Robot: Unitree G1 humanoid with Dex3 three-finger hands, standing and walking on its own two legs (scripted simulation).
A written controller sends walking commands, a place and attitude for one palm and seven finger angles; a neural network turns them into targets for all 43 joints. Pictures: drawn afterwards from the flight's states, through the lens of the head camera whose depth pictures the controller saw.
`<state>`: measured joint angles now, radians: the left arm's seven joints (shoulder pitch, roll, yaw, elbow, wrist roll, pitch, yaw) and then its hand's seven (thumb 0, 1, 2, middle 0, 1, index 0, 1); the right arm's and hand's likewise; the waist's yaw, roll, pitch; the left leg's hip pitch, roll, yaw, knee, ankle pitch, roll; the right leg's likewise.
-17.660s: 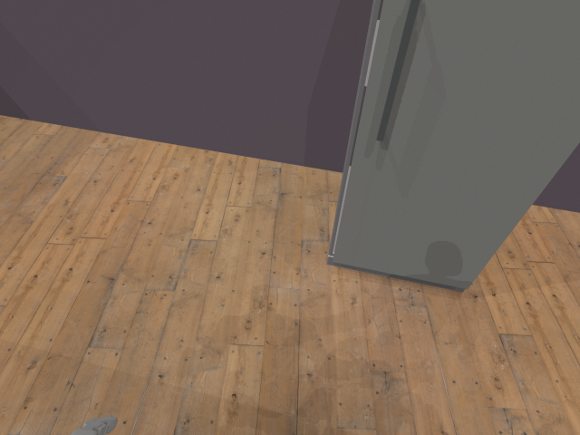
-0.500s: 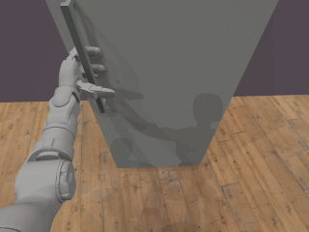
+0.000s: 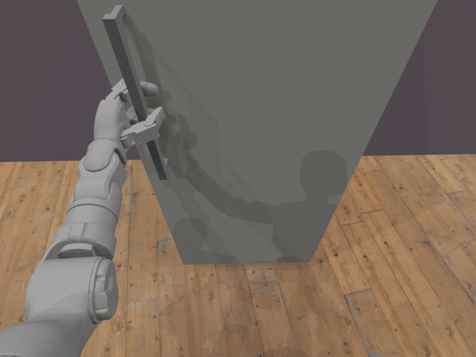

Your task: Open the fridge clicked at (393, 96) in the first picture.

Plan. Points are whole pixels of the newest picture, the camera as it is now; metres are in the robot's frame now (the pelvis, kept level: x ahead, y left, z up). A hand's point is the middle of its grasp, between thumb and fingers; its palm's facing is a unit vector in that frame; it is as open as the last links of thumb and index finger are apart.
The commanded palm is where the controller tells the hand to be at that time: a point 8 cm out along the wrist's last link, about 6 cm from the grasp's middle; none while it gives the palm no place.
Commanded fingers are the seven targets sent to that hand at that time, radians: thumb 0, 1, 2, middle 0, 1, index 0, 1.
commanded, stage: grip the handle and tug to test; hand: left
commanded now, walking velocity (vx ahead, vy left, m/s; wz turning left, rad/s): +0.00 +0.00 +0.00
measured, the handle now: (145, 111) +0.51 +0.17 +0.13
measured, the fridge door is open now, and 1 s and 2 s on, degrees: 0 0 18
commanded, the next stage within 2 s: pull the door a little, standing still in 0.78 s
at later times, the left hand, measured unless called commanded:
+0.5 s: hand (152, 124) +0.46 +0.15 +0.15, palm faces +0.02 -1.00 +0.00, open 5.4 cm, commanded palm +0.42 +0.20 +0.15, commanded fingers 0.00 0.90 0.90 -0.45 -1.40 -0.45 -1.40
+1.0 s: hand (151, 126) +0.45 +0.15 +0.15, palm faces +0.00 -1.00 +0.00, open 5.6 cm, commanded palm +0.41 +0.20 +0.15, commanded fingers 0.00 0.90 0.90 -0.45 -1.40 -0.45 -1.40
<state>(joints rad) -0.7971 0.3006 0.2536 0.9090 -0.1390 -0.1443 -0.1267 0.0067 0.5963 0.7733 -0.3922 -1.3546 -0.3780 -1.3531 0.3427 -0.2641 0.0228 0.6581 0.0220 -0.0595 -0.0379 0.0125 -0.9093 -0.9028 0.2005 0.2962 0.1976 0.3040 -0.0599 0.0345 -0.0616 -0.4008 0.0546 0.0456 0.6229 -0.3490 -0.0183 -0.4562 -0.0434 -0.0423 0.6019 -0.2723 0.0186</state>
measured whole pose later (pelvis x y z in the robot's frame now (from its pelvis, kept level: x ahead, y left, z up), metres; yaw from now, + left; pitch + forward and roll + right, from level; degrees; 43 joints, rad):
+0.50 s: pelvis +0.00 +0.00 +0.00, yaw -1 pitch +7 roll +0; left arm -0.77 0.31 0.27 0.89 -0.14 -0.14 -0.11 0.01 0.78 0.83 -0.37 -1.40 -0.36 -1.39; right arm 0.36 -0.26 0.02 0.66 0.02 -0.06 -0.03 0.01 -0.91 -0.90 0.20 0.30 0.20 0.30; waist -0.07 0.04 -0.07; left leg -0.40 0.06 0.06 0.62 -0.35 -0.02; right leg -0.46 -0.04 -0.03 0.60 -0.27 0.02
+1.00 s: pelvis +0.04 +0.00 +0.01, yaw -1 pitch +6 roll -1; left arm -0.54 0.23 0.23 0.50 -0.15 0.03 -0.10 0.02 0.80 0.82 -0.30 -1.38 -0.31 -1.35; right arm 0.29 -0.25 0.01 0.61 0.03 -0.03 -0.04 0.01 -0.91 -0.90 0.20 0.30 0.20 0.30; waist -0.03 0.04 -0.08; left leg -0.28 0.06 0.07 0.54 -0.37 -0.02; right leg -0.35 -0.03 -0.02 0.52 -0.29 0.03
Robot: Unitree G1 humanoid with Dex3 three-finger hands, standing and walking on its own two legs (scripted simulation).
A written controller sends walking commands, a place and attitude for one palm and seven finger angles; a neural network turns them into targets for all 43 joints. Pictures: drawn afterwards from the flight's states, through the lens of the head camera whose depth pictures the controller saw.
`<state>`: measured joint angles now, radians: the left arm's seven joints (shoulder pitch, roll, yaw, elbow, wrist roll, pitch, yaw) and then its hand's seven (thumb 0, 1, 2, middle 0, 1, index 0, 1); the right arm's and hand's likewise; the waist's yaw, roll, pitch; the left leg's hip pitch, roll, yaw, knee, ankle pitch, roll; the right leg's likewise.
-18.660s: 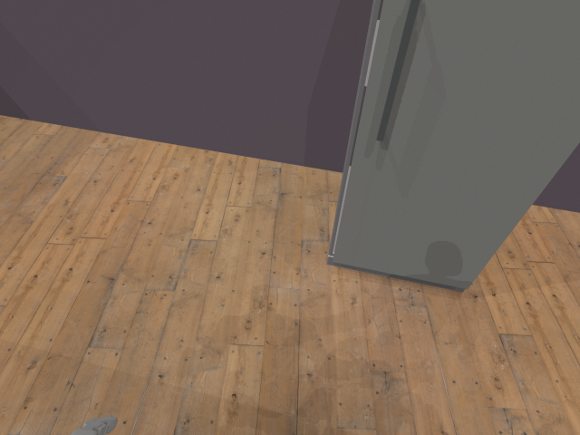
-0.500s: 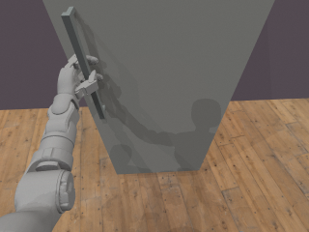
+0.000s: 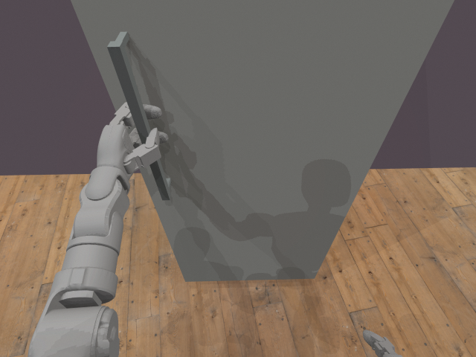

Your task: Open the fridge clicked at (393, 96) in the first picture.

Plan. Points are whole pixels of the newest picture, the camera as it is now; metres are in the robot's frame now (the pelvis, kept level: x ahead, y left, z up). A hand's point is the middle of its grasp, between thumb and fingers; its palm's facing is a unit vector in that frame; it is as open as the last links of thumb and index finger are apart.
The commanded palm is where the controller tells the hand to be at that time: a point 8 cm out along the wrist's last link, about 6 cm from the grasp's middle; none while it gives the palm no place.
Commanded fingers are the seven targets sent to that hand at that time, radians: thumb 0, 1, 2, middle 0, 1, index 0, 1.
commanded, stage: pull the door a little, standing still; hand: left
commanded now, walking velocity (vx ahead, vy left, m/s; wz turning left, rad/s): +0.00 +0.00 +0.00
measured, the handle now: (149, 133) +0.47 +0.18 +0.13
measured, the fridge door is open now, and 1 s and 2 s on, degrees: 0 18 56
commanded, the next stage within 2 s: walk backward, drawing the door open in 0.38 s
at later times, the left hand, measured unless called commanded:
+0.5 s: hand (152, 176) +0.35 +0.14 +0.14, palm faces -0.01 -1.00 -0.02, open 6.1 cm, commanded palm +0.33 +0.20 +0.14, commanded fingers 0.00 0.90 0.90 -0.45 -1.40 -0.45 -1.40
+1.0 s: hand (163, 220) +0.28 +0.12 +0.13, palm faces +0.15 -0.96 -0.24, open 6.0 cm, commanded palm +0.24 +0.17 +0.14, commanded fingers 0.00 0.90 0.90 -0.45 -1.40 -0.45 -1.40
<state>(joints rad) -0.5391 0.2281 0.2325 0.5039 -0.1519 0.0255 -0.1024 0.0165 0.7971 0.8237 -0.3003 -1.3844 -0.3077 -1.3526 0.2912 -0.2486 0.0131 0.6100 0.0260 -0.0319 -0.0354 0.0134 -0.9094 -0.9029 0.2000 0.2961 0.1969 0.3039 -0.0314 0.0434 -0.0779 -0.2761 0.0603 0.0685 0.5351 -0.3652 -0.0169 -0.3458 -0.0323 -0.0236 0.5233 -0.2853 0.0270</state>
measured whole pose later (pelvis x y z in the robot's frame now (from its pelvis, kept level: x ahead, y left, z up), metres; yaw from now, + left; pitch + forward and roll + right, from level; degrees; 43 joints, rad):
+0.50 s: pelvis +0.04 +0.00 +0.01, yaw -6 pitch +5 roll +0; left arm 0.02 0.18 0.20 -0.10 -0.21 0.11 -0.10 0.01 0.78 0.82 -0.27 -1.31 -0.24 -1.30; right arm 0.27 -0.25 0.03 0.54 0.03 -0.01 -0.02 0.02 -0.91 -0.90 0.20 0.30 0.20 0.30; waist 0.01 0.06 -0.11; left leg -0.13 0.05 0.08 0.46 -0.31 -0.01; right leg -0.24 -0.03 -0.03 0.46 -0.25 -0.01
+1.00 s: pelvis +0.02 -0.02 +0.00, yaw +5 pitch +1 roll +2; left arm 0.20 0.16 0.00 -0.32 -0.03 -0.01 0.08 -0.03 0.68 0.78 -0.42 -1.37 -0.31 -1.40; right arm 0.17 -0.17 0.05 0.55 -0.03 0.01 -0.06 0.01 -0.91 -0.90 0.20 0.30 0.20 0.30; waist -0.03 0.08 0.05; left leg -0.35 -0.04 -0.04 0.95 -0.47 -0.02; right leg -0.33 0.01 -0.16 0.52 -0.21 -0.12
